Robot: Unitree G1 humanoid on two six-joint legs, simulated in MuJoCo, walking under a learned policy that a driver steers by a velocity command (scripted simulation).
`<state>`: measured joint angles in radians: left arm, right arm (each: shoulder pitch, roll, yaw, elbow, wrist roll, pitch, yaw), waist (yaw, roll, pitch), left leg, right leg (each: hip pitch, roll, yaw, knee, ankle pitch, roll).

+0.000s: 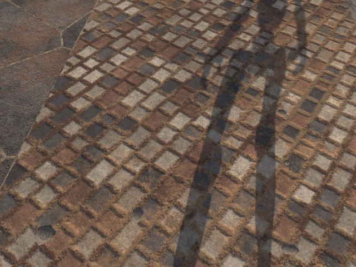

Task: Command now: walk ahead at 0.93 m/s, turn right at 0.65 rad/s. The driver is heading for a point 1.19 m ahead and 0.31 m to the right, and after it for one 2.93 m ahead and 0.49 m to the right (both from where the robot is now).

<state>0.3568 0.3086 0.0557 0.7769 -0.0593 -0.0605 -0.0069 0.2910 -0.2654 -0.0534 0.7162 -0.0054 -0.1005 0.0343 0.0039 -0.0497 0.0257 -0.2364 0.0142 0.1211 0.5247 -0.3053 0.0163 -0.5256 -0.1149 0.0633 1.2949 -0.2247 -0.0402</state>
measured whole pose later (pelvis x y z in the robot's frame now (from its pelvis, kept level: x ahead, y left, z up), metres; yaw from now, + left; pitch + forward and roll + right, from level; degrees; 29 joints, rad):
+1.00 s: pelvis +0.82 -0.17 +0.01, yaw -37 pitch -1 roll +3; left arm 0.15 0.28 0.03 0.69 -0.02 -0.08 -0.01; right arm 0.49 -0.27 -0.06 0.80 0.00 -0.11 0.04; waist -0.07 -0.04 0.04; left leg -0.11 -0.09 0.02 0.36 -0.24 0.06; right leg -0.63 -0.07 0.06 1.15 -0.25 -0.08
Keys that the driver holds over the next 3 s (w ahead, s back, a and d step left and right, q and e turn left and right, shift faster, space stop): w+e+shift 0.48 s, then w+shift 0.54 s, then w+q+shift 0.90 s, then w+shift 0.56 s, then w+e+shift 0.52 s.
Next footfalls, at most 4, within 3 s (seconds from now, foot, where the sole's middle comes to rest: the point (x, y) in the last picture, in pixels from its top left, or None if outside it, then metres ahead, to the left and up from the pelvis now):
0.32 right None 0.43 -0.08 -0.77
0.78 left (202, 174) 0.88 -0.10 -0.77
1.26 right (294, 137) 1.11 -0.55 -0.77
1.70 left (258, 73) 1.58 -0.45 -0.77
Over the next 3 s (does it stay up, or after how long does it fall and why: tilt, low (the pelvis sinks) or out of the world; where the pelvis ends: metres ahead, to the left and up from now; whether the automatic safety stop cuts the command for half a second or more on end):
stays up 2.51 -0.37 -0.01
